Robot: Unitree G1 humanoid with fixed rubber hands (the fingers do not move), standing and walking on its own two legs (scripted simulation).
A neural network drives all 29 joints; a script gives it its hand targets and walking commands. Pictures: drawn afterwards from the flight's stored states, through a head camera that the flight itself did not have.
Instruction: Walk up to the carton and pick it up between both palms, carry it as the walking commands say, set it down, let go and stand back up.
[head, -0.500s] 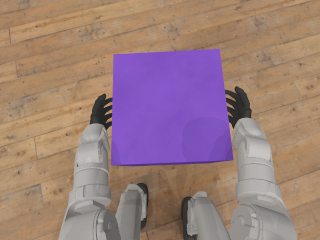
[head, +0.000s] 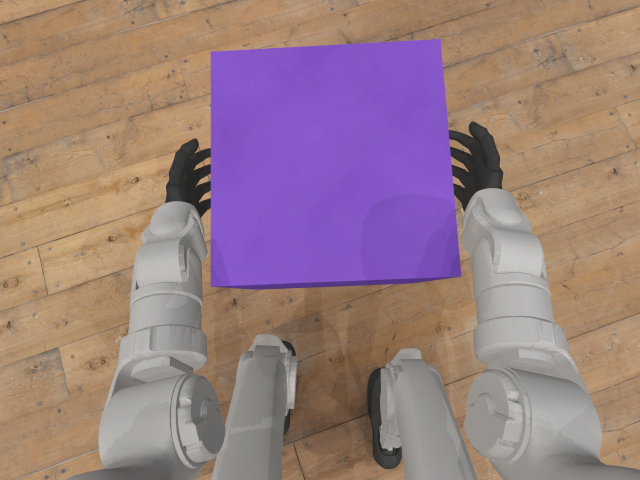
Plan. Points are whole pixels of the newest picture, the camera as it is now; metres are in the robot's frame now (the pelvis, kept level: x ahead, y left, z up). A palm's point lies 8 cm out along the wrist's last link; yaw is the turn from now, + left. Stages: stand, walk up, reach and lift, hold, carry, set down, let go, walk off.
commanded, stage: set down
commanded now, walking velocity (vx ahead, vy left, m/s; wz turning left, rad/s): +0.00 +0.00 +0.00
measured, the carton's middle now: (330, 189) +0.49 +0.04 -0.17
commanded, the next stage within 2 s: none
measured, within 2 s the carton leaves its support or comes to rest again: rests again in 1.42 s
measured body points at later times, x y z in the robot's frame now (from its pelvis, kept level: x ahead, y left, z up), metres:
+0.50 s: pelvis -0.02 +0.01 -0.07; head +0.29 +0.03 +0.26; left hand +0.47 +0.21 -0.20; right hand +0.51 -0.14 -0.18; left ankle +0.11 +0.13 -0.53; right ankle +0.06 -0.12 -0.53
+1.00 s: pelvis -0.05 +0.00 -0.12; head +0.33 +0.03 +0.11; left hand +0.50 +0.22 -0.29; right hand +0.54 -0.14 -0.27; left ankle +0.11 +0.13 -0.53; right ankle +0.06 -0.12 -0.53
